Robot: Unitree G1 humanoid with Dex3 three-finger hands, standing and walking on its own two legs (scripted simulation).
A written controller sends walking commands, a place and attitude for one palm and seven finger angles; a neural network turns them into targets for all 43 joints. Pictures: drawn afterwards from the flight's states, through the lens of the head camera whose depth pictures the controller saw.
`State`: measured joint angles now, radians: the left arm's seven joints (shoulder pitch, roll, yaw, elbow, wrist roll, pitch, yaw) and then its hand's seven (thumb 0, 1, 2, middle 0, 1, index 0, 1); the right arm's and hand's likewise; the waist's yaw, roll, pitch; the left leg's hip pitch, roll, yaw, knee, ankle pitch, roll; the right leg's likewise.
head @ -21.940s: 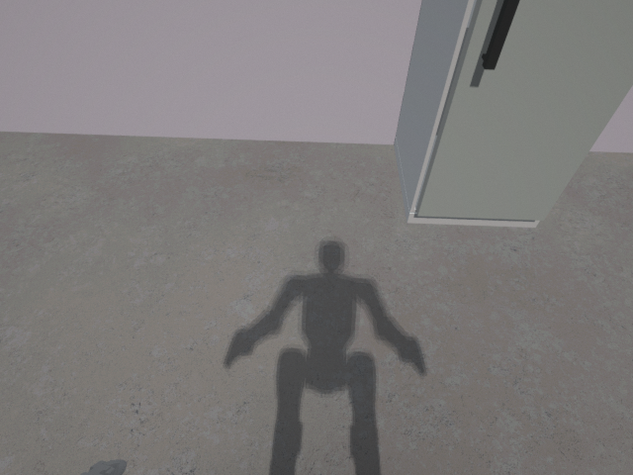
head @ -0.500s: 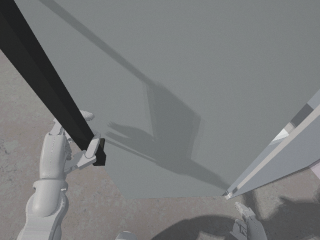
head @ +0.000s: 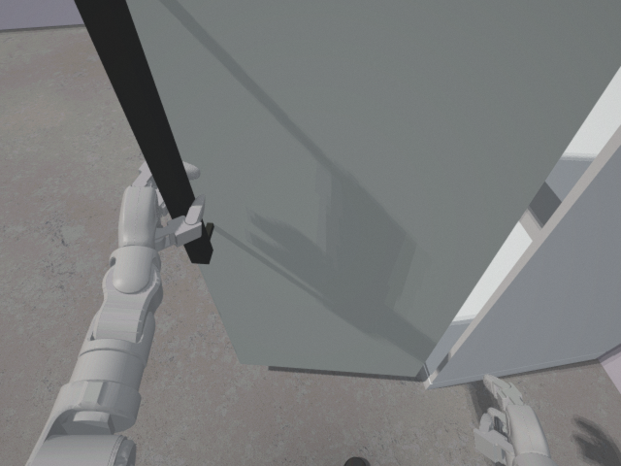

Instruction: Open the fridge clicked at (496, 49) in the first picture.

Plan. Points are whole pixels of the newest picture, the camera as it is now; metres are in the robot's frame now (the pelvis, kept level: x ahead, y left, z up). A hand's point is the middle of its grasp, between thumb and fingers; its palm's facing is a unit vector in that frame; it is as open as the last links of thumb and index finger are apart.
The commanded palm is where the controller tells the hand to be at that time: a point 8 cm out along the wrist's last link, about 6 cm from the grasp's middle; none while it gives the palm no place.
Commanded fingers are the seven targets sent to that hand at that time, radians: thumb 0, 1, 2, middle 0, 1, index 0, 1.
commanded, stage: stop walking and hold the door back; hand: left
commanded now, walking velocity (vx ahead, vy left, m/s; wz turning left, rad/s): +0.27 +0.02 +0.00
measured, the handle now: (171, 147) +0.44 +0.20 +0.18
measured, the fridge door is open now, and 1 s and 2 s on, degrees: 76 72 72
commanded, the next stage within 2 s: loosen the grip on the handle in 0.92 s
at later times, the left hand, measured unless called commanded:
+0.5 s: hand (196, 191) +0.43 +0.18 +0.11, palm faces +0.17 -0.96 -0.23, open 6.3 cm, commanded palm +0.39 +0.26 +0.10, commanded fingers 0.00 0.90 0.90 -0.45 -1.40 -0.45 -1.40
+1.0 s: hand (193, 202) +0.42 +0.19 +0.10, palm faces +0.11 -0.97 -0.21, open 6.4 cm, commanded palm +0.39 +0.24 +0.10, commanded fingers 0.00 0.90 0.90 -0.45 -1.40 -0.45 -1.40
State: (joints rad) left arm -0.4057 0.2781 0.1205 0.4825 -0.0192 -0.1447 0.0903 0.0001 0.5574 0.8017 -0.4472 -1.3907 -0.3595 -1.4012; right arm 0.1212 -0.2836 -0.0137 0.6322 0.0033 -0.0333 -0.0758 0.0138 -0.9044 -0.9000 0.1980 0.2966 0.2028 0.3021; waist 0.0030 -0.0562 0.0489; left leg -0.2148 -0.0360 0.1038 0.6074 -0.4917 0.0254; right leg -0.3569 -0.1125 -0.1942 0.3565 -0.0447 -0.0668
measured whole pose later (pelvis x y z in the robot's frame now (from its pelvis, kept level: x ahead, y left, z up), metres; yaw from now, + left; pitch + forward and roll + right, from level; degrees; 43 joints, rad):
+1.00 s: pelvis -0.01 +0.03 -0.02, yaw -5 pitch -1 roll -1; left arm -0.51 0.31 0.20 0.56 -0.04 -0.17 0.04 -0.05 0.58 0.76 -0.46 -1.40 -0.35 -1.40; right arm 0.16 -0.21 0.05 0.68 0.03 -0.06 -0.10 0.01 -0.90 -0.90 0.20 0.30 0.21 0.30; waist -0.01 0.04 0.11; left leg -0.34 0.05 0.05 0.61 -0.26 0.00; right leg -0.25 -0.01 -0.07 0.58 -0.32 -0.01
